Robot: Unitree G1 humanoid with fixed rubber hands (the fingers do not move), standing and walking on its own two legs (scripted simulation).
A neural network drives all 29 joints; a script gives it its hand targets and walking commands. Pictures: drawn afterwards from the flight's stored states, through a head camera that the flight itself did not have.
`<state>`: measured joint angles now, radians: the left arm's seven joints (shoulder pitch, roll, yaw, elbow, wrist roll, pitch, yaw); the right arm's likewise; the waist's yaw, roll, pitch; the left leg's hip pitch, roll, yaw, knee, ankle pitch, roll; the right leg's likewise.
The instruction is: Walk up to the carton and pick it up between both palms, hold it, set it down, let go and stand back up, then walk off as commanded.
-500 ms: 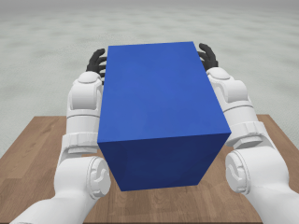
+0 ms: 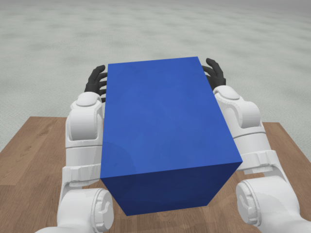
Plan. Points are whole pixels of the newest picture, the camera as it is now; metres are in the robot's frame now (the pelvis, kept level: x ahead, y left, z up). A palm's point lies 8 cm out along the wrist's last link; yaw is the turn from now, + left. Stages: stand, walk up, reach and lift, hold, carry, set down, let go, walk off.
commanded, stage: hold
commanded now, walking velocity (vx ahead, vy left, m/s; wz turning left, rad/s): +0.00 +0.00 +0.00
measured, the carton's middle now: (160, 139) +0.29 +0.00 +0.16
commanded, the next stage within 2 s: none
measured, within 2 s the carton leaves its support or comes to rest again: neither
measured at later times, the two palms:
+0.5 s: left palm (100, 80) +0.36 +0.14 +0.27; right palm (225, 81) +0.37 -0.15 +0.27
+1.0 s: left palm (91, 97) +0.35 +0.16 +0.24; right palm (215, 90) +0.36 -0.13 +0.25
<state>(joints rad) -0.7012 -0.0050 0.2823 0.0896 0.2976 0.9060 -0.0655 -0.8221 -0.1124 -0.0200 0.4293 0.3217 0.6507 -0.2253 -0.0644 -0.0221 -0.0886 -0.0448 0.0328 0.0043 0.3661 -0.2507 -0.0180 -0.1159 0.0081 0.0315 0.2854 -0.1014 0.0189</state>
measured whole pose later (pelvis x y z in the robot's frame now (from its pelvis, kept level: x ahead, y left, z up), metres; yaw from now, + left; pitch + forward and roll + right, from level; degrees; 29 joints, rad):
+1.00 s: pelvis +0.00 +0.00 +0.00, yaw +0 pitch -4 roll -1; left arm -0.68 0.00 0.26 0.03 0.31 0.93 -0.07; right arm -0.80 -0.12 0.00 0.37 0.32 0.66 -0.22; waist -0.07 -0.03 -0.08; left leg -0.05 0.03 0.00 0.37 -0.25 -0.02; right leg -0.11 0.01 0.03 0.29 -0.10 0.02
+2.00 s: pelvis +0.00 +0.00 +0.00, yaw +1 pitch -4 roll -1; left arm -0.67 0.00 0.26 0.02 0.31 0.92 -0.06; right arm -0.78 -0.10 -0.02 0.36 0.32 0.64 -0.23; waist -0.07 -0.03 -0.09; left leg -0.05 0.03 0.00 0.37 -0.25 -0.02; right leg -0.12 0.01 0.03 0.29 -0.10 0.01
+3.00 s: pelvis +0.00 +0.00 +0.00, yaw +1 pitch -4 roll -1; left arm -0.72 0.00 0.29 0.11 0.31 0.89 -0.06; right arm -0.83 -0.10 -0.04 0.43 0.31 0.64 -0.22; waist -0.07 -0.03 -0.09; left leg -0.05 0.03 0.00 0.37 -0.24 -0.02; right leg -0.11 0.01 0.03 0.29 -0.10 0.01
